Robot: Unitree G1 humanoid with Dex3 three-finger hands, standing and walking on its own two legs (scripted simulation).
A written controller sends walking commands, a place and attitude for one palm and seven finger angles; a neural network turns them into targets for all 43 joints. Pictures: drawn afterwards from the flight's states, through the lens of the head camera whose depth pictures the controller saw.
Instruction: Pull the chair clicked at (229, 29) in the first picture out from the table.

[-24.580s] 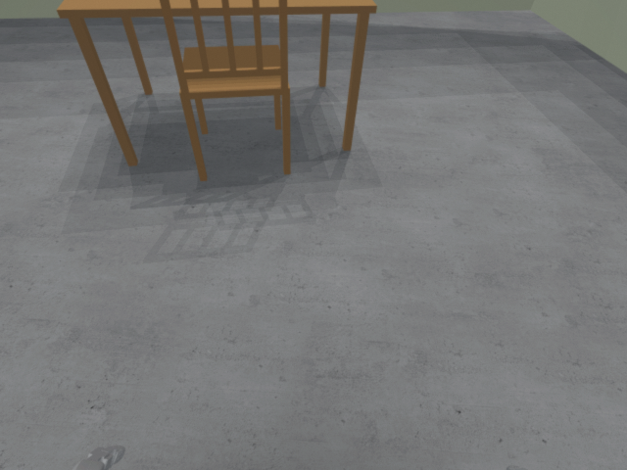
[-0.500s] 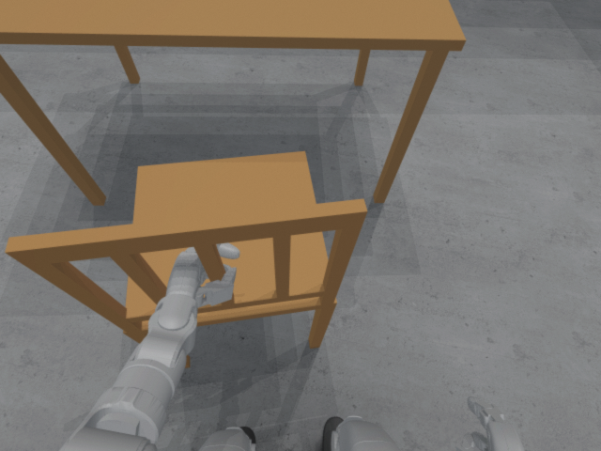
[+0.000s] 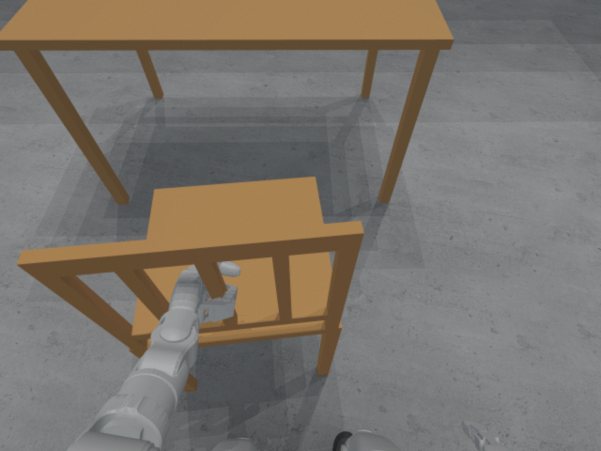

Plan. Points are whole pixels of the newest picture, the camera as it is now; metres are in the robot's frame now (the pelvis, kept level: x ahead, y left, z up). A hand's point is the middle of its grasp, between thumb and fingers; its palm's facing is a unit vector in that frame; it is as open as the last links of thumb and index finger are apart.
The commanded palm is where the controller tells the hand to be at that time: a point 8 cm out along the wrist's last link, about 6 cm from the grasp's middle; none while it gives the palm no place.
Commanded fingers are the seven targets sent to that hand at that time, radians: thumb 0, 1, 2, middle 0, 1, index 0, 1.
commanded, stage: stop walking, hand still on the chair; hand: left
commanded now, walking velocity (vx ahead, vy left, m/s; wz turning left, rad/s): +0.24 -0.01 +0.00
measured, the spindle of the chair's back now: (219, 294) +0.35 +0.15 -0.09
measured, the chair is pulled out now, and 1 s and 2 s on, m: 0.56 0.62 0.62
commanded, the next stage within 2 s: open the thumb and straighten the fingers in 1.00 s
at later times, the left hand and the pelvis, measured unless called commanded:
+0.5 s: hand (228, 340) +0.27 +0.12 -0.06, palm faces -0.07 -0.98 -0.17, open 5.6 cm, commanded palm +0.25 +0.17 -0.05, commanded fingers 0.00 0.90 0.90 -0.50 -1.45 -0.50 -1.45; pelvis +0.02 +0.01 +0.01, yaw -2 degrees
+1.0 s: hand (228, 339) +0.27 +0.12 -0.06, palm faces -0.07 -0.99 -0.15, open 5.7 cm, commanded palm +0.25 +0.17 -0.05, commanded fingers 0.00 0.90 0.90 -0.50 -1.45 -0.50 -1.45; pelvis +0.04 +0.01 +0.01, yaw -1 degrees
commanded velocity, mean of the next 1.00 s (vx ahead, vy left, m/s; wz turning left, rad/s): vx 0.03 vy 0.02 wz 0.00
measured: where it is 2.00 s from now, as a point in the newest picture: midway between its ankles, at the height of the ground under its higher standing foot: outside the picture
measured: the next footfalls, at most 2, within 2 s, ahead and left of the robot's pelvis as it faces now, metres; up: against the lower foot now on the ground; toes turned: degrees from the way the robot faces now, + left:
none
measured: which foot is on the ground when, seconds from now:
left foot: down 0.00-1.00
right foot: down 0.00-1.00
